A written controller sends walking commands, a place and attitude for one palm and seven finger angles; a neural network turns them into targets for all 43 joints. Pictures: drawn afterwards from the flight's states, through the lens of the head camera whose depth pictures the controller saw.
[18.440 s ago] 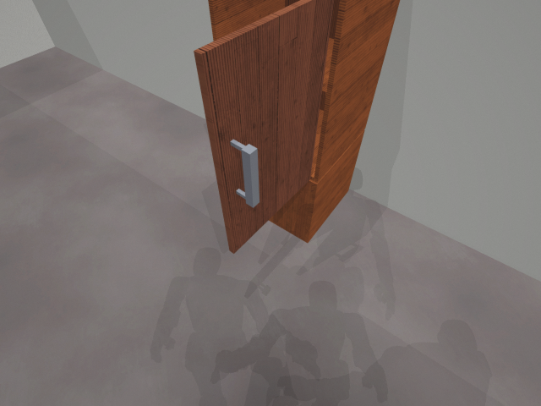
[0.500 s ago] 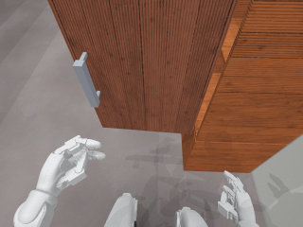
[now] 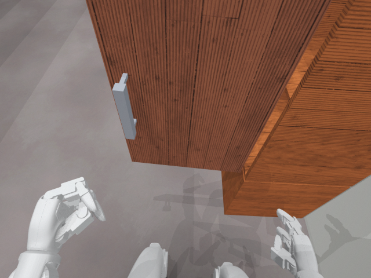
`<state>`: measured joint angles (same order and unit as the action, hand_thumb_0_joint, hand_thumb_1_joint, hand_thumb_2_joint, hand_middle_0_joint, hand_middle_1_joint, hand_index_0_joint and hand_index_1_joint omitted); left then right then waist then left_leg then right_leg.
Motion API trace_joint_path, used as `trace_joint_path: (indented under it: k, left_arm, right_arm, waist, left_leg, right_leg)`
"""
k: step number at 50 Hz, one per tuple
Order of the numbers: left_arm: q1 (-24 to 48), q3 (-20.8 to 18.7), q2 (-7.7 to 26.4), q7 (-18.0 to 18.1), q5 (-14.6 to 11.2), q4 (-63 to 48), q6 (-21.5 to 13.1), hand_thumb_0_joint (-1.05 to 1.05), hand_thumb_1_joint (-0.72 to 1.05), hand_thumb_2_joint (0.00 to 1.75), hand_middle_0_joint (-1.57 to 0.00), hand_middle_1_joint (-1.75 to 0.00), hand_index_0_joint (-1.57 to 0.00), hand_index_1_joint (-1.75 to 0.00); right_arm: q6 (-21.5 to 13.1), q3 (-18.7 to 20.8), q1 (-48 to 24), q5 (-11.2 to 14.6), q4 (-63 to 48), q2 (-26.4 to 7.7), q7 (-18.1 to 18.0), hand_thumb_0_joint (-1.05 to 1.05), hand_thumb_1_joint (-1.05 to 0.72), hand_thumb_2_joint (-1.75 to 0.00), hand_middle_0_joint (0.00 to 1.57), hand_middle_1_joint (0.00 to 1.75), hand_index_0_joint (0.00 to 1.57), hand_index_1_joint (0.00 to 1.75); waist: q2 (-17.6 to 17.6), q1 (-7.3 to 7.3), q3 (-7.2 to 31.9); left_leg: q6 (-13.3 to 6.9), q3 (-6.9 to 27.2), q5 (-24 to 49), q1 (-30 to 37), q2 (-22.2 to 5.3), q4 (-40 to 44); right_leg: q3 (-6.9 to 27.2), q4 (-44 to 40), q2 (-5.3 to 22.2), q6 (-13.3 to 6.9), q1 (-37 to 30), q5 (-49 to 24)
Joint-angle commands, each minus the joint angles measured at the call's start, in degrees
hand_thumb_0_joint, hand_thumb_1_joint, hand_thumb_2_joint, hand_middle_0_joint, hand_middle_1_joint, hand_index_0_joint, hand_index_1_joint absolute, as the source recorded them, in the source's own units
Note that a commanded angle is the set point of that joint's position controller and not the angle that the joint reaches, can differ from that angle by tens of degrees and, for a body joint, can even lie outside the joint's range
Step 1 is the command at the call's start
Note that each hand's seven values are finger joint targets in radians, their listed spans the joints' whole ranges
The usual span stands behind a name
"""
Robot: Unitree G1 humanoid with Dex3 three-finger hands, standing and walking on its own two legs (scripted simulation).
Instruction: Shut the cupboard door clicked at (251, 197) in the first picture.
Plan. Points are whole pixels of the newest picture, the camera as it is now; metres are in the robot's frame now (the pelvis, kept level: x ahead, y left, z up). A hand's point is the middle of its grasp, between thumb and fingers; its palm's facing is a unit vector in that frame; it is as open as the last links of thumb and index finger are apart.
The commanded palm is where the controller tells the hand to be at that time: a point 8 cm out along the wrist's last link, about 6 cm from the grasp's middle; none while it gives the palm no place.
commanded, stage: raise the hand and make a fist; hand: left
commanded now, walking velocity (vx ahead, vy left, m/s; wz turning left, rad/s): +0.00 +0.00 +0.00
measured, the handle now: (128, 108) +0.48 +0.19 +0.06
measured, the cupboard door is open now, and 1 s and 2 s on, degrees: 87 87 87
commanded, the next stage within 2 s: bring the fist close to the handle in 0.72 s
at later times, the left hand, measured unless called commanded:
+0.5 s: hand (106, 215) +0.22 +0.17 +0.05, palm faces -0.04 -1.00 -0.02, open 3.1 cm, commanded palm +0.20 +0.23 +0.07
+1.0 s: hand (112, 202) +0.24 +0.16 +0.07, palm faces +0.01 -1.00 -0.05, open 3.1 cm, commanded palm +0.23 +0.21 +0.07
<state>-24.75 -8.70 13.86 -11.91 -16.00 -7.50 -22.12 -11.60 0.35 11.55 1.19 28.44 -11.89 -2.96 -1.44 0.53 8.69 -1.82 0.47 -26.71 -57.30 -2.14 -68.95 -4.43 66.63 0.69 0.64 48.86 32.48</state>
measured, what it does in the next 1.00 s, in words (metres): stands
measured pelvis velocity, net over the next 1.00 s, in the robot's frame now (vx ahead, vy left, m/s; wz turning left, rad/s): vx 0.00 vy -0.03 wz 0.01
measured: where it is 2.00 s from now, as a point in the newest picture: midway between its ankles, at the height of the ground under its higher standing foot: outside the picture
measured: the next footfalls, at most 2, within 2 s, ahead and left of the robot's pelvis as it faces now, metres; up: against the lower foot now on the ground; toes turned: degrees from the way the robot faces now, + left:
none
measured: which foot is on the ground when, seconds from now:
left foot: down 0.00-1.00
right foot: down 0.00-1.00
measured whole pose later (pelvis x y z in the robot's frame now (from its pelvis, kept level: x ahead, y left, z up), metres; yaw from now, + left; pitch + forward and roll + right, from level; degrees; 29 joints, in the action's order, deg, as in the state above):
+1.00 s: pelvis +0.00 -0.03 +0.00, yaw +1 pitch +14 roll -2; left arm -16.6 -8.4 13.9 -14.6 -17.0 1.2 -23.3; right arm -10.0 -0.7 13.4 1.8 29.3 -13.8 -3.6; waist -2.8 1.1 9.2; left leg 0.6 1.7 -26.7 -56.4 -2.9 -68.6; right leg -5.4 68.0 -0.3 -1.7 48.7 33.8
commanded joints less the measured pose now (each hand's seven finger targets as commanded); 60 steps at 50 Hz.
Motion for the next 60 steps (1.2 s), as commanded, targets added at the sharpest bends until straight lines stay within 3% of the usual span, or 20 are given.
trace_joint_path:
  k: [1,3,6,8,11,13,17,20,23,28,29,32,37,42,43,45,50,54,58,60]
  left_arm:
    - [0.89,0.97,2.47,-0.65,0.93,-5.83,-0.33,0.0,0.9,0.9,-1.3,-1.5,-1.3,-1.5]
    - [3.23,1.56,3.27,-2.31,1.38,-3.63,1.13,0.0,0.9,0.9,-1.3,-1.5,-1.3,-1.5]
    - [7.05,-0.95,6.35,-3.48,0.68,-7.12,0.59,0.0,0.9,0.9,-1.3,-1.5,-1.3,-1.5]
    - [8.92,-4.69,9.65,-2.61,-0.18,-11.51,-1.2,0.0,0.9,0.9,-1.3,-1.5,-1.3,-1.5]
    - [6.78,-5.46,8.69,-0.98,-1.0,-14.63,-3.84,0.0,0.9,0.9,-1.3,-1.5,-1.3,-1.5]
    - [4.96,-5.38,8.35,-0.26,-0.66,-12.2,-3.63,0.0,0.9,0.9,-1.3,-1.5,-1.3,-1.5]
    - [3.26,-0.96,4.48,-2.14,-0.37,-4.66,-0.33,0.0,0.9,0.9,-1.3,-1.5,-1.3,-1.5]
    - [3.89,-1.09,5.34,-4.4,-0.97,-2.33,1.63,0.0,0.9,0.9,-1.3,-1.5,-1.3,-1.5]
    - [6.22,-5.08,9.2,-4.16,-1.91,-6.31,0.01,0.0,0.9,0.9,-1.3,-1.5,-1.3,-1.5]
    - [6.46,-7.11,9.55,-1.63,-2.71,-9.53,-5.57,0.0,0.9,0.9,-1.3,-1.5,-1.3,-1.5]
    - [5.83,-5.23,7.44,-1.63,-2.54,-8.66,-5.91,0.0,0.9,0.9,-1.3,-1.5,-1.3,-1.5]
    - [4.2,-2.51,5.54,-2.55,-1.76,-4.3,-4.55,0.0,0.9,0.9,-1.3,-1.5,-1.3,-1.5]
    - [4.74,-2.66,7.07,-4.67,-1.95,-4.6,-0.73,0.0,0.9,0.9,-1.3,-1.5,-1.3,-1.5]
    - [9.88,-5.83,8.73,-2.61,-2.8,-7.53,-3.8,0.0,0.9,0.9,-1.3,-1.5,-1.3,-1.5]
    - [12.01,-6.55,9.83,-2.12,-2.54,-7.66,-4.67,0.0,0.9,0.9,-1.3,-1.5,-1.3,-1.5]
    - [14.43,-4.22,7.42,-1.88,-2.04,-5.41,-5.85,0.0,0.9,0.9,-1.3,-1.5,-1.3,-1.5]
    - [17.76,-1.5,6.78,-4.44,-1.6,1.19,-2.71,0.0,0.9,0.9,-1.3,-1.5,-1.3,-1.5]
    - [21.28,-4.49,9.64,-4.78,-1.75,1.59,0.35,0.0,0.9,0.9,-1.3,-1.5,-1.3,-1.5]
    - [22.13,-8.13,11.19,-2.22,-2.42,1.54,-0.4,0.0,0.9,0.9,-1.3,-1.5,-1.3,-1.5]
    - [25.2,-6.25,9.08,-1.17,-2.07,2.35,-1.38,0.0,0.9,0.9,-1.3,-1.5,-1.3,-1.5]
  right_arm:
    - [-1.06,2.41,-0.05,0.41,-8.71,-9.08,0.06,0.0,-0.9,-0.9,0.2,0.3,0.2,0.3]
    - [-0.77,2.04,0.42,0.61,-9.14,-9.49,-0.23,0.0,-0.9,-0.9,0.2,0.3,0.2,0.3]
    - [-1.1,1.73,0.39,0.53,-10.21,-9.81,-0.6,0.0,-0.9,-0.9,0.2,0.3,0.2,0.3]
    - [-1.52,1.53,0.14,0.21,-10.24,-9.46,-0.72,0.0,-0.9,-0.9,0.2,0.3,0.2,0.3]
    - [-2.11,1.18,0.14,-0.13,-9.97,-8.46,-0.21,0.0,-0.9,-0.9,0.2,0.3,0.2,0.3]
    - [-1.87,1.16,0.03,-0.22,-9.49,-8.46,0.04,0.0,-0.9,-0.9,0.2,0.3,0.2,0.3]
    - [-1.3,1.5,0.32,0.47,-9.0,-9.15,0.14,0.0,-0.9,-0.9,0.2,0.3,0.2,0.3]
    - [-1.39,1.84,0.58,1.02,-9.45,-9.66,-0.32,0.0,-0.9,-0.9,0.2,0.3,0.2,0.3]
    - [-1.9,1.89,0.36,0.6,-9.45,-9.43,-0.69,0.0,-0.9,-0.9,0.2,0.3,0.2,0.3]
    - [-2.47,1.93,0.33,0.13,-8.07,-8.24,-0.54,0.0,-0.9,-0.9,0.2,0.3,0.2,0.3]
    - [-2.43,1.83,0.2,0.17,-7.9,-8.03,-0.35,0.0,-0.9,-0.9,0.2,0.3,0.2,0.3]
    - [-1.81,2.15,0.26,0.61,-7.64,-8.49,-0.05,0.0,-0.9,-0.9,0.2,0.3,0.2,0.3]
    - [-0.91,2.37,0.3,1.21,-9.07,-8.82,-0.54,0.0,-0.9,-0.9,0.2,0.3,0.2,0.3]
    - [-0.92,1.89,0.07,0.84,-8.53,-8.1,-1.07,0.0,-0.9,-0.9,0.2,0.3,0.2,0.3]
    - [-0.97,1.74,0.12,0.65,-7.87,-8.19,-1.17,0.0,-0.9,-0.9,0.2,0.3,0.2,0.3]
    - [-1.41,1.6,0.23,0.68,-7.18,-8.18,-0.9,0.0,-0.9,-0.9,0.2,0.3,0.2,0.3]
    - [-1.26,1.64,1.09,1.2,-6.66,-9.41,-1.01,0.0,-0.9,-0.9,0.2,0.3,0.2,0.3]
    - [-0.73,1.61,0.87,1.35,-6.94,-9.74,-1.32,0.0,-0.9,-0.9,0.2,0.3,0.2,0.3]
    - [-0.19,1.43,0.79,1.01,-6.65,-9.31,-1.08,0.0,-0.9,-0.9,0.2,0.3,0.2,0.3]
    - [-0.2,1.44,0.74,1.01,-6.02,-8.98,-0.73,0.0,-0.9,-0.9,0.2,0.3,0.2,0.3]
  waist:
    - [-2.21,-1.91,6.05]
    - [-1.11,-2.38,3.97]
    - [-2.74,-1.55,7.44]
    - [-5.59,0.06,10.95]
    - [-8.7,0.99,14.41]
    - [-8.34,0.93,12.51]
    - [-2.8,-1.36,7.63]
    - [0.93,-1.21,7.09]
    - [-0.76,0.42,10.98]
    - [-2.35,1.14,13.45]
    - [-2.46,0.59,12.85]
    - [-1.91,-0.45,9.16]
    - [1.11,-0.37,9.78]
    - [1.53,-0.51,10.68]
    - [-0.7,-0.19,10.36]
    - [-1.54,-1.15,9.6]
    - [0.44,-2.04,10.3]
    - [-0.4,-0.73,14.07]
    - [-0.61,0.7,15.51]
    - [-1.35,-0.3,14.76]
  left_leg:
    - [1.22,6.48,-0.03,16.38,0.17,15.9]
    - [0.93,6.63,-2.3,14.93,0.4,16.15]
    - [0.96,6.26,-2.47,16.53,0.66,15.98]
    - [1.21,6.22,1.17,18.78,0.83,15.6]
    - [1.71,6.22,5.52,22.81,0.67,15.7]
    - [1.63,6.21,5.91,21.42,0.6,15.73]
    - [1.07,4.9,1.85,16.75,0.84,15.4]
    - [0.61,3.61,2.37,14.25,1.27,14.2]
    - [0.46,2.74,6.75,14.63,1.7,12.49]
    - [0.52,1.96,10.89,14.8,1.67,10.07]
    - [0.53,1.75,10.76,14.8,1.66,9.94]
    - [0.57,1.46,7.7,12.94,1.58,10.2]
    - [0.13,0.88,7.1,11.77,1.8,9.75]
    - [0.26,1.15,8.39,11.78,1.52,8.6]
    - [0.22,1.21,8.6,11.7,1.46,8.22]
    - [0.33,1.47,7.59,12.22,1.39,8.36]
    - [-0.02,1.42,5.64,11.49,1.25,8.73]
    - [-0.11,1.09,8.13,13.14,1.37,9.69]
    - [0.19,1.44,11.49,15.54,1.31,11.26]
    - [0.33,1.44,10.94,16.24,1.29,11.62]
  right_leg:
    - [-1.42,-9.49,-3.32,-2.18,2.33,-6.73]
    - [-0.95,-10.51,-3.47,-2.28,2.2,-5.62]
    - [-0.34,-10.75,-3.25,-2.44,1.01,-5.04]
    - [-0.16,-9.84,-3.43,-3.01,-0.87,-7.29]
    - [-0.42,-9.25,-3.31,-3.23,-1.37,-9.57]
    - [-0.56,-9.44,-3.55,-3.27,-1.72,-10.01]
    - [-0.35,-11.75,-3.34,-2.32,-1.1,-7.54]
    - [1.12,-13.41,-2.98,-2.07,-2.79,-6.22]
    - [2.33,-12.53,-2.82,-2.45,-5.71,-9.21]
    - [3.42,-10.66,-2.68,-2.56,-6.41,-13.47]
    - [3.42,-10.66,-2.48,-2.4,-5.69,-13.55]
    - [3.97,-12.13,-2.27,-2.03,-3.7,-10.06]
    - [6.74,-14.76,-1.41,-1.24,-6.4,-8.6]
    - [6.59,-13.31,-1.58,-1.2,-6.37,-11.29]
    - [6.09,-12.35,-2.06,-1.81,-5.52,-10.9]
    - [5.08,-11.59,-2.18,-1.96,-2.86,-9.84]
    - [5.82,-13.24,-1.95,-1.59,-2.85,-7.31]
    - [6.07,-13.28,-1.75,-1.59,-6.14,-10.4]
    - [4.16,-11.9,-2.35,-1.95,-8.1,-15.3]
    - [3.57,-11.7,-2.2,-1.8,-6.36,-15.12]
